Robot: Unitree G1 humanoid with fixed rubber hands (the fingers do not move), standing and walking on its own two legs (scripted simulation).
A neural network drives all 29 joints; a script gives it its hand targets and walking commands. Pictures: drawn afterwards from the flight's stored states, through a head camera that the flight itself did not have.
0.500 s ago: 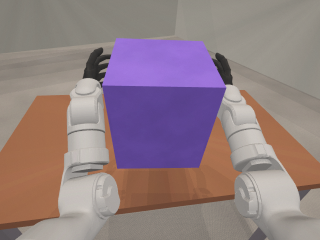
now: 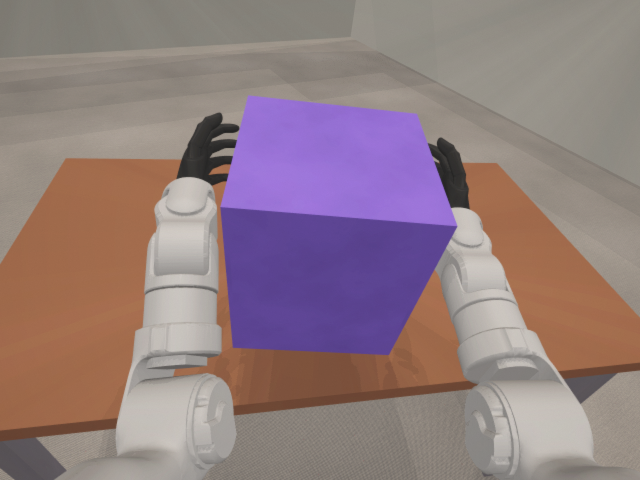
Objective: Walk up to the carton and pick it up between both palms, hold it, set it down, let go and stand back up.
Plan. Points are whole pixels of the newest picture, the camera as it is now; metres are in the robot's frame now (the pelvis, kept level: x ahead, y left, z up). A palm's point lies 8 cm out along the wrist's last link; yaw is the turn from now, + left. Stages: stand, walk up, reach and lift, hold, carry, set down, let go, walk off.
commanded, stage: set down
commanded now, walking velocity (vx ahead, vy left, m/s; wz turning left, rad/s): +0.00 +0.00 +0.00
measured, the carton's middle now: (322, 233) +0.37 +0.00 +0.15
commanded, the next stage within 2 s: none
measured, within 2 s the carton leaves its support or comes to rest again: rests again in 1.56 s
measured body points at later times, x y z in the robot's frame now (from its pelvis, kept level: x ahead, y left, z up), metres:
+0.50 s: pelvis +0.01 +0.00 +0.00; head -0.02 +0.04 +0.45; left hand +0.41 +0.15 +0.17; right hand +0.39 -0.16 +0.17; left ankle +0.02 +0.10 -0.75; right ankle +0.00 -0.13 -0.75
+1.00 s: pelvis +0.00 +0.00 +0.00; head -0.02 +0.04 +0.45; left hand +0.42 +0.14 +0.14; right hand +0.38 -0.17 +0.14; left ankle +0.02 +0.10 -0.75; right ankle +0.00 -0.13 -0.75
